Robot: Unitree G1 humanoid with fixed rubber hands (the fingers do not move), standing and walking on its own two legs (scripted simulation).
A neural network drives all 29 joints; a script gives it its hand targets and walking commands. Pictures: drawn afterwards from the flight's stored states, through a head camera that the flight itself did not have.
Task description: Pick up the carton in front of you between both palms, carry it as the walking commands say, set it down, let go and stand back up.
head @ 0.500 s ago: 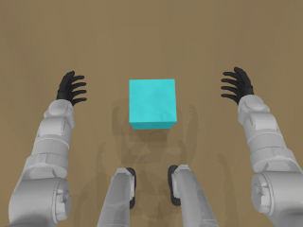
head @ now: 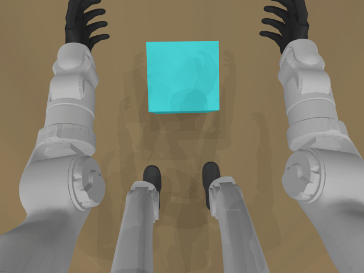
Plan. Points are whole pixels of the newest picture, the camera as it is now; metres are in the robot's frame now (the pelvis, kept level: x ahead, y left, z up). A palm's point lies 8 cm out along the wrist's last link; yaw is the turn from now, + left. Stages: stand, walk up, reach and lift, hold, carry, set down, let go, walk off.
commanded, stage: reach and lift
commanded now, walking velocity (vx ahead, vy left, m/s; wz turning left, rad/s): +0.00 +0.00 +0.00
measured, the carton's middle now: (182, 83) +0.51 -0.02 -0.51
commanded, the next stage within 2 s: none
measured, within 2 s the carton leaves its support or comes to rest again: leaves its support in 1.60 s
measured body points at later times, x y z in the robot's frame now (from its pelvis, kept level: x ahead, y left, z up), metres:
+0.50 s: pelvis -0.05 +0.00 -0.21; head +0.32 -0.01 +0.04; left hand +0.53 +0.18 -0.37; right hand +0.52 -0.21 -0.37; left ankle +0.06 +0.13 -0.60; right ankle +0.06 -0.13 -0.60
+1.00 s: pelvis -0.04 +0.00 -0.27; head +0.34 -0.01 -0.03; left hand +0.54 +0.17 -0.44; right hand +0.53 -0.19 -0.45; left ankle +0.06 +0.13 -0.60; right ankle +0.06 -0.13 -0.60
